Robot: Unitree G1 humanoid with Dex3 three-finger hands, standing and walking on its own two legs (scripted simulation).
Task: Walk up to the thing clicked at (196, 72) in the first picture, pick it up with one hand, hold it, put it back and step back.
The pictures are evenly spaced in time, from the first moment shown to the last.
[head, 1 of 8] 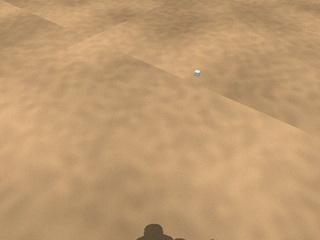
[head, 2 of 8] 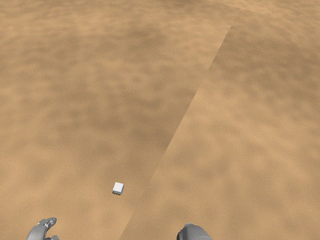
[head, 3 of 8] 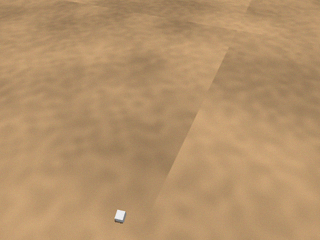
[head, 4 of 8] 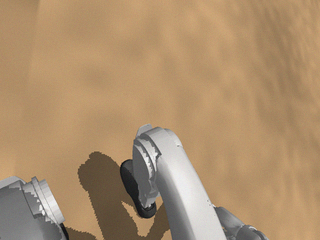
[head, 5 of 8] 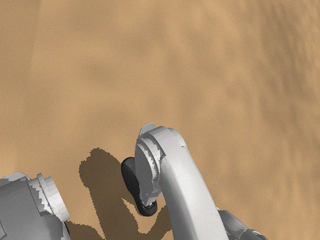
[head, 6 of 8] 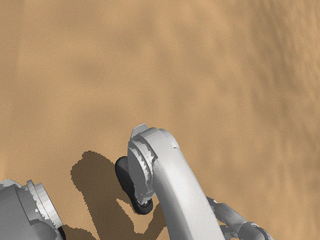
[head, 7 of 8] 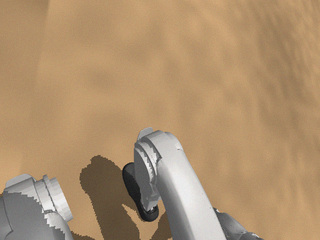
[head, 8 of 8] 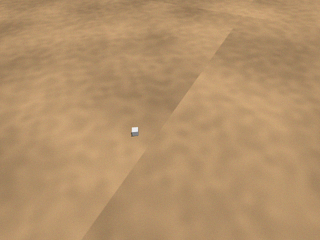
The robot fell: no
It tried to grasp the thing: yes
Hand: left
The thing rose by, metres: 0.66
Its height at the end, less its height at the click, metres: +0.00
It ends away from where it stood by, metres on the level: 0.02
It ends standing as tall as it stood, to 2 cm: yes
